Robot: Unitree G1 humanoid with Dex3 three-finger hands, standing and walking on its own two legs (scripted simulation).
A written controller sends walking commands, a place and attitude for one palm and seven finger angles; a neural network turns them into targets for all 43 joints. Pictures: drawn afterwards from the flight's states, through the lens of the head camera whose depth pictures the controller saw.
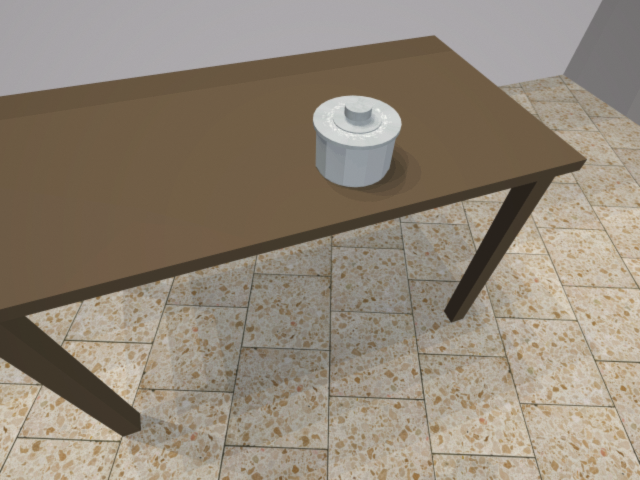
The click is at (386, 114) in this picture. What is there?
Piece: lid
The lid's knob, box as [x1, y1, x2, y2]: [344, 98, 371, 121]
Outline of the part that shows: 345,102 344,113 348,118 359,121 365,120 370,116 371,103 368,100 363,98 351,98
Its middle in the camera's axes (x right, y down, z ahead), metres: +0.07 -0.23 +0.70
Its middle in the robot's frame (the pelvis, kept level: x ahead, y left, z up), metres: +0.70 -0.03 +0.09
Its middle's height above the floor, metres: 0.86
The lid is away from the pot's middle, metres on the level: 0.00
